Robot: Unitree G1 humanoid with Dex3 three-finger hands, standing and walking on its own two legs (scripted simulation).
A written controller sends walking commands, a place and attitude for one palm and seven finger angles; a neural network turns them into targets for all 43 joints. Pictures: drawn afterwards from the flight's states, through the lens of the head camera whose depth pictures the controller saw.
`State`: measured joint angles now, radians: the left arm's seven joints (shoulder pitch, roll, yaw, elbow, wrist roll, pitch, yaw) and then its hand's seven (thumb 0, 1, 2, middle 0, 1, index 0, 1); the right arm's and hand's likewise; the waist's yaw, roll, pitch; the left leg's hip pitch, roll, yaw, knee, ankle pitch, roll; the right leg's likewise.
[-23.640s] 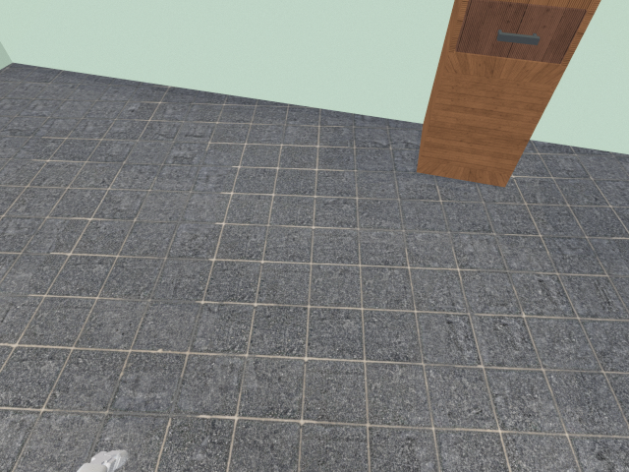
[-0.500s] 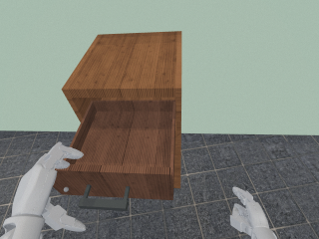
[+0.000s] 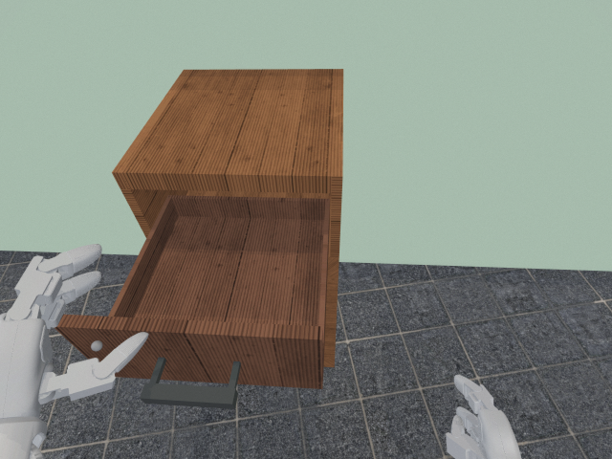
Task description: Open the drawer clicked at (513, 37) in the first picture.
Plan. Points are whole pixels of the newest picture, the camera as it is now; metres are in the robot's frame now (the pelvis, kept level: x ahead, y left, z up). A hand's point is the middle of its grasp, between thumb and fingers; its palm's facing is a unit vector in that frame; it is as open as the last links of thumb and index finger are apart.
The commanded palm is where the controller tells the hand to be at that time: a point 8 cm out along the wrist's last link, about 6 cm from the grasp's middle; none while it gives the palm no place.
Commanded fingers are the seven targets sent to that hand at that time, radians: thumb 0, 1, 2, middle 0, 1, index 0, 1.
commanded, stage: draw the hand back to the body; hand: left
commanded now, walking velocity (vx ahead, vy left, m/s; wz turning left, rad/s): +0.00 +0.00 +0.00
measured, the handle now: (193, 381) +0.24 +0.21 -0.08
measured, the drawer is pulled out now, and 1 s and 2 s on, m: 0.29 0.29 0.29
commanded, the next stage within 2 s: step back with the hand held close in 0.42 s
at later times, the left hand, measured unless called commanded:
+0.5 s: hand (84, 354) +0.17 +0.23 +0.15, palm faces +0.39 -0.82 -0.42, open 7.5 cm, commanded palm +0.12 +0.27 +0.17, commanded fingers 0.00 0.90 0.90 -0.20 -0.30 -0.20 -0.30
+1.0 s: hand (54, 375) +0.15 +0.25 +0.15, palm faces +0.29 -0.80 -0.53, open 7.4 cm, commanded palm +0.09 +0.29 +0.17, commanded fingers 0.00 0.90 0.90 -0.20 -0.30 -0.20 -0.30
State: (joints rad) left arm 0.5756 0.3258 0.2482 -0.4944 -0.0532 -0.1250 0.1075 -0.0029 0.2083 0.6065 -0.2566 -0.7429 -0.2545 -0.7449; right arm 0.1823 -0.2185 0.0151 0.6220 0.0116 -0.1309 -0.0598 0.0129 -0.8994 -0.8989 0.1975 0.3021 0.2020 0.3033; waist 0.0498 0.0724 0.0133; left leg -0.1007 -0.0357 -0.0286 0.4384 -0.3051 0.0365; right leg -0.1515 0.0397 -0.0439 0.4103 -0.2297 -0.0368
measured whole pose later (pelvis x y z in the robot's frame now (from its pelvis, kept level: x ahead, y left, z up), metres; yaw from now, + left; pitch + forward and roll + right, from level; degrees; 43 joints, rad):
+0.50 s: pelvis -0.01 -0.01 +0.00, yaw +0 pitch -3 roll -1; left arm 0.55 0.32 0.28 -0.46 -0.06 -0.12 0.11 0.01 0.86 0.89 -0.21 -0.32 -0.21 -0.32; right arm 0.17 -0.21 0.02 0.63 0.01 -0.13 -0.06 0.01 -0.90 -0.90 0.20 0.30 0.20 0.30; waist 0.06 0.08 0.02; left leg -0.09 -0.03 -0.03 0.43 -0.29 0.02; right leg -0.13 0.05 -0.05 0.39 -0.21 -0.05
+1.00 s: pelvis -0.04 +0.01 -0.01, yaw +0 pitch +2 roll +0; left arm 0.67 0.42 0.38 -0.59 -0.04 -0.20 0.13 0.01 0.88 0.90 -0.21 -0.30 -0.21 -0.31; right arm 0.16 -0.22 -0.03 0.55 0.02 -0.04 -0.07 0.01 -0.90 -0.90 0.20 0.30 0.20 0.30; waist -0.01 0.00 0.03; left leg -0.29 -0.07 -0.01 0.51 -0.26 0.06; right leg -0.35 0.00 -0.03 0.50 -0.19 -0.02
